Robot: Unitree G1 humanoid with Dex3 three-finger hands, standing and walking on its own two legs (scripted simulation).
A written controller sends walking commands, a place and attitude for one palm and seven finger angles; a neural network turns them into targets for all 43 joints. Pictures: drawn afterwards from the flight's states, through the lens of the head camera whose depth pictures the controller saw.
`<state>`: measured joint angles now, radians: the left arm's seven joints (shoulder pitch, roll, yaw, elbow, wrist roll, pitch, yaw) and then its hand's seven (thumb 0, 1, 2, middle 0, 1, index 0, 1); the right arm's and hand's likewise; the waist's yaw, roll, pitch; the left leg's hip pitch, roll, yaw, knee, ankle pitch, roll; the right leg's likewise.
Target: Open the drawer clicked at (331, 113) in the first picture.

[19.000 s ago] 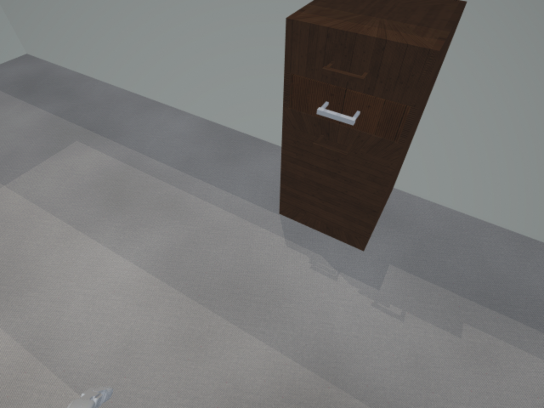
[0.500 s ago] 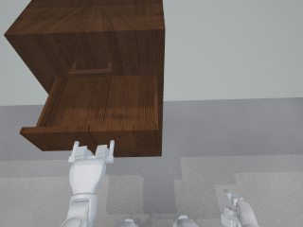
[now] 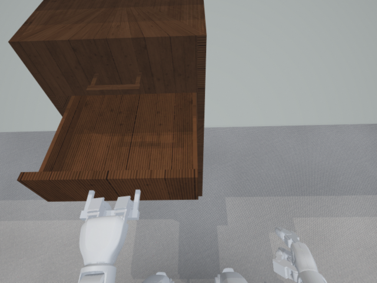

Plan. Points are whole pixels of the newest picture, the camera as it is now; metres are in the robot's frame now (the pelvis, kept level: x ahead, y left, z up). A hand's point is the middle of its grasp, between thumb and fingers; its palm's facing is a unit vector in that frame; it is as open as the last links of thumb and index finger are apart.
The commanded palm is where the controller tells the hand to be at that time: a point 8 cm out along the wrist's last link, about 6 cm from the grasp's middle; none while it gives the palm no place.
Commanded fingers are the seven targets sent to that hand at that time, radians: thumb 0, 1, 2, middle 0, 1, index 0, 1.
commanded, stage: pull the drawer open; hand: left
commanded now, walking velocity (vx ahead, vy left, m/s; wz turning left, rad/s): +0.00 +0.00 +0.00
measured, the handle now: (112, 205) +0.29 +0.20 -0.03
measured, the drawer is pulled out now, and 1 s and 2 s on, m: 0.26 0.30 0.30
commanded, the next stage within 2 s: open the thumb to release the handle in 0.80 s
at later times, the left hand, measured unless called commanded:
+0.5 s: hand (112, 256) +0.19 +0.18 -0.05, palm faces -0.03 -0.11 -0.99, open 5.7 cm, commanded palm +0.13 +0.19 +0.00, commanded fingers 0.00 0.90 0.90 -0.40 -1.35 -0.40 -1.35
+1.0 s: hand (111, 255) +0.19 +0.18 -0.05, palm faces +0.02 -0.07 -1.00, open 5.6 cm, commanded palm +0.16 +0.18 +0.00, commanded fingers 0.00 0.48 0.72 -0.37 -1.30 -0.37 -1.30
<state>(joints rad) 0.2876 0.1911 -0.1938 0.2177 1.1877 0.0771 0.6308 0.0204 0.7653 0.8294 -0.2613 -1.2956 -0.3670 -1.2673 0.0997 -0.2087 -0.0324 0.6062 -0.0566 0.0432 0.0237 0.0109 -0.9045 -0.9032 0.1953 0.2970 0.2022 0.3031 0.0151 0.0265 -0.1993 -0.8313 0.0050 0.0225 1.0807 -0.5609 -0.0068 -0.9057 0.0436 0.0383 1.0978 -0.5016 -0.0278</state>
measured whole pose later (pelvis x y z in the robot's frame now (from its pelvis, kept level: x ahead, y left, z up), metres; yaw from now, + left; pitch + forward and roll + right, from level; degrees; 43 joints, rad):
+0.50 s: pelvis -0.01 -0.01 -0.01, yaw +0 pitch +18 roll +2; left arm 0.41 0.21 -0.17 0.12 1.18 0.01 0.62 0.02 0.77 0.82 -0.26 -1.30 -0.37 -1.26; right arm 0.09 -0.21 -0.02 0.58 -0.07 0.03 0.02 0.01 -0.90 -0.90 0.20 0.30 0.20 0.30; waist 0.03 0.03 -0.20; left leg -0.86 0.00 0.02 1.12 -0.57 -0.02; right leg -0.95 0.04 0.04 1.15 -0.51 -0.04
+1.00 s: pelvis -0.02 -0.01 -0.01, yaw +2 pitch +18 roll +2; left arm 0.33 0.21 -0.18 0.18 1.19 0.04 0.66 0.01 0.75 0.84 -0.31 -1.31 -0.38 -1.30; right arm 0.09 -0.22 -0.03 0.61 -0.08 0.02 -0.01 0.01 -0.90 -0.90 0.20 0.30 0.20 0.30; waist 0.04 0.04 -0.20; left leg -0.91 -0.01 0.00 1.15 -0.56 -0.02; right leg -0.98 0.03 0.02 1.18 -0.51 -0.04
